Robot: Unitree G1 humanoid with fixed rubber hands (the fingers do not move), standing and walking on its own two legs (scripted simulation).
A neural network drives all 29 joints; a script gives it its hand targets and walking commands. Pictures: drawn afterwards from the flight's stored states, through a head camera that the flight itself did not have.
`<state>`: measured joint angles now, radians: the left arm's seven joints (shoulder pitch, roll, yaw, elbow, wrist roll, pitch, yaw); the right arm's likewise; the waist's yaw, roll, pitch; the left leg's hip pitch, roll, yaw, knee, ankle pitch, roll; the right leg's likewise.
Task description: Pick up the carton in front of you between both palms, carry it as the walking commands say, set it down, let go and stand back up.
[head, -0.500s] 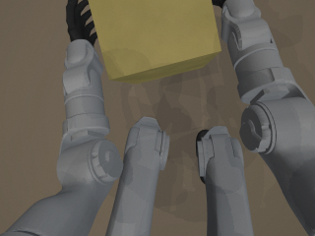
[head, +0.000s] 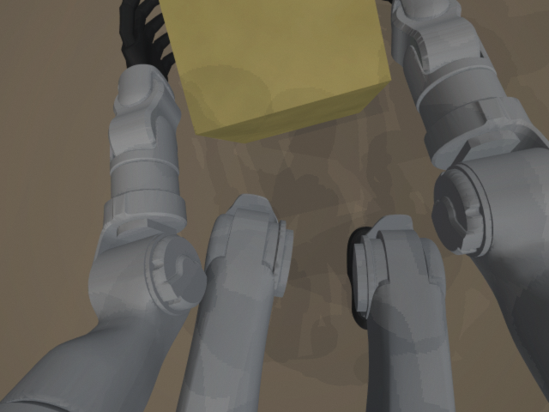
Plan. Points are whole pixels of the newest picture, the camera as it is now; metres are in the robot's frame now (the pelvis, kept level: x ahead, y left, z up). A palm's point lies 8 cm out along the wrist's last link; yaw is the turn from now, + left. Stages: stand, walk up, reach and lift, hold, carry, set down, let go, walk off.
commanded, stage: set down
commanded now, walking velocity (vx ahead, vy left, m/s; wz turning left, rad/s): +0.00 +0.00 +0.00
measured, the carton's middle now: (279, 49) +0.51 +0.09 -0.25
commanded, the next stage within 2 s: none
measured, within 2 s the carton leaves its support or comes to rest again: rests again in 0.84 s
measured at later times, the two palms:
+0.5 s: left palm (151, 71) +0.46 +0.23 -0.17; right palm out of the picture +0.56 -0.06 -0.18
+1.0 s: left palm (133, 83) +0.45 +0.27 -0.20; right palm (427, 4) +0.56 -0.09 -0.22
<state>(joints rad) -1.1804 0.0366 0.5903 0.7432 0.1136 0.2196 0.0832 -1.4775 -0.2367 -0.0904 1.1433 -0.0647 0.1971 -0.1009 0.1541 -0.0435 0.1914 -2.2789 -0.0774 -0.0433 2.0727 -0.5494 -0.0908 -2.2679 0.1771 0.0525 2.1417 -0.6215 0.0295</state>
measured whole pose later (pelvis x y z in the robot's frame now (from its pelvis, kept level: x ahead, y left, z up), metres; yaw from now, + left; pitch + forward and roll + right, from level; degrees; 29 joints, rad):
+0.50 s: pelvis -0.01 -0.01 -0.01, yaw +1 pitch +39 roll +5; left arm -1.27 0.08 0.61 0.87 0.16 0.19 0.01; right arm -1.55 -0.28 -0.13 1.24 -0.11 0.17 -0.04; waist 0.16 -0.04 0.29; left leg -2.25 -0.05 -0.03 2.11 -0.54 -0.09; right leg -2.26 0.15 0.04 2.19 -0.61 0.00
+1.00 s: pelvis -0.01 +0.00 -0.02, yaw +2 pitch +38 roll +4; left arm -1.30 0.25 0.42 1.10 -0.11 0.00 0.09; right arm -1.51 -0.44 0.10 1.16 0.13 0.09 -0.07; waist 0.16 0.01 0.37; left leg -2.28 -0.01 0.02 2.13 -0.53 -0.04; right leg -2.26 0.08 0.02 2.22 -0.63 -0.01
